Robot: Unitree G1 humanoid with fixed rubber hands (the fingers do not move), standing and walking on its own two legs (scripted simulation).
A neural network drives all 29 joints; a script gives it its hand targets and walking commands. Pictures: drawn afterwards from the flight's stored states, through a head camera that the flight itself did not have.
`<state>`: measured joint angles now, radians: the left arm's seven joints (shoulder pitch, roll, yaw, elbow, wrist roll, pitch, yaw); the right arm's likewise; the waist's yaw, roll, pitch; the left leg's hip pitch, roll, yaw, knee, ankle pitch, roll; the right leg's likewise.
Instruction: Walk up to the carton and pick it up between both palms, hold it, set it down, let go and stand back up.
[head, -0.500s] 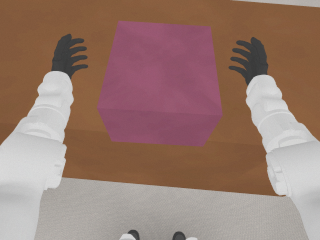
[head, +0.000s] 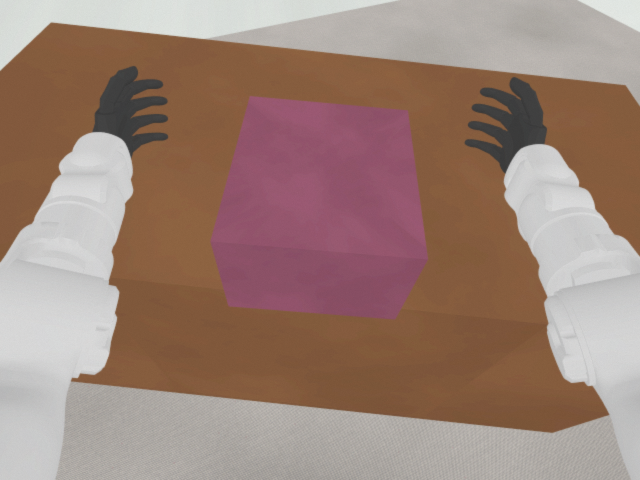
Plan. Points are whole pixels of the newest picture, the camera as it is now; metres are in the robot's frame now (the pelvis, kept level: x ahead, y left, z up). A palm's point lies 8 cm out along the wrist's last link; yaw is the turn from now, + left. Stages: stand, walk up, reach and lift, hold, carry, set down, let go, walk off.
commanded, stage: set down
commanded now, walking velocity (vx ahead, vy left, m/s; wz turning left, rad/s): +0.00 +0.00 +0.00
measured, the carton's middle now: (320, 205) +0.52 +0.02 +0.01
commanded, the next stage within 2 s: none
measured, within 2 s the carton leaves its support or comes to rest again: neither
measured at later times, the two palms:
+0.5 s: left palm (108, 186) +0.43 +0.27 +0.13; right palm (511, 210) +0.43 -0.20 +0.12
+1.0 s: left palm (102, 279) +0.34 +0.26 +0.08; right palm (513, 306) +0.33 -0.20 +0.07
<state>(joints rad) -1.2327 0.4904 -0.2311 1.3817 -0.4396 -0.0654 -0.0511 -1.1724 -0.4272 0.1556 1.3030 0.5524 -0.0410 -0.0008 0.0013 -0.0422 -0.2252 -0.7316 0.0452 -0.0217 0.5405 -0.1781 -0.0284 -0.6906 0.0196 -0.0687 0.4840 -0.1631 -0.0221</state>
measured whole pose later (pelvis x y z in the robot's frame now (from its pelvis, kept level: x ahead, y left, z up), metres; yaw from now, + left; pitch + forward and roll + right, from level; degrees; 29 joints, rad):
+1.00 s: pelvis +0.01 +0.01 +0.02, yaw -1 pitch +1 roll -1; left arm -0.29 0.35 0.09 0.50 -0.24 0.05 -0.05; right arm -0.23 -0.24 0.01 0.47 0.31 -0.03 -0.07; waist 0.02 -0.02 0.00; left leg -0.22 0.03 0.02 0.39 -0.18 -0.01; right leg -0.20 0.01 -0.03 0.35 -0.17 -0.01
